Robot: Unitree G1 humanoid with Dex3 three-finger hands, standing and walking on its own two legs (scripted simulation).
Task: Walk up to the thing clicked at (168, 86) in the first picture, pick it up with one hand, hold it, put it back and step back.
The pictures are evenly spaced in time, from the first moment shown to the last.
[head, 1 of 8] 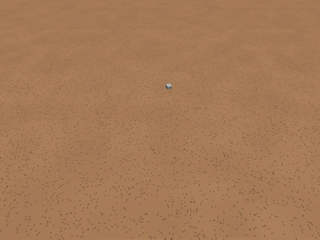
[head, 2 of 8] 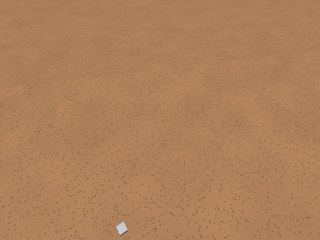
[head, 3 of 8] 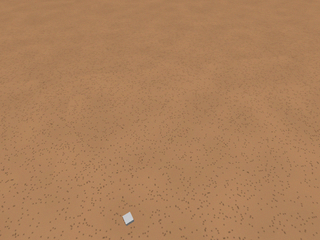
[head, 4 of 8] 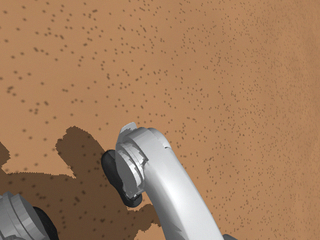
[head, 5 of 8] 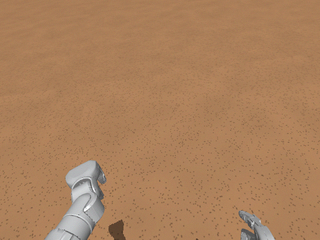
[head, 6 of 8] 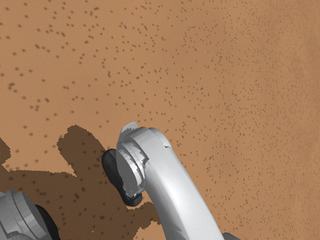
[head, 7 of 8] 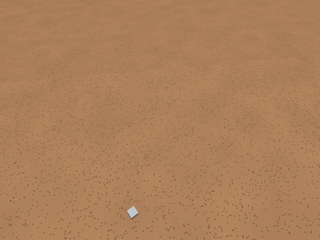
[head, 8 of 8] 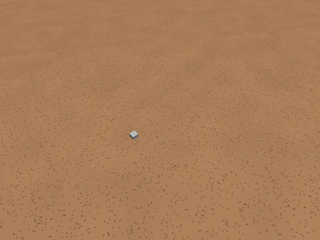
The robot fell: no
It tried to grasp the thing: yes
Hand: left
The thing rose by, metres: 0.70
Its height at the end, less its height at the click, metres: +0.00
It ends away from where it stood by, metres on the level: 0.00
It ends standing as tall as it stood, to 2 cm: yes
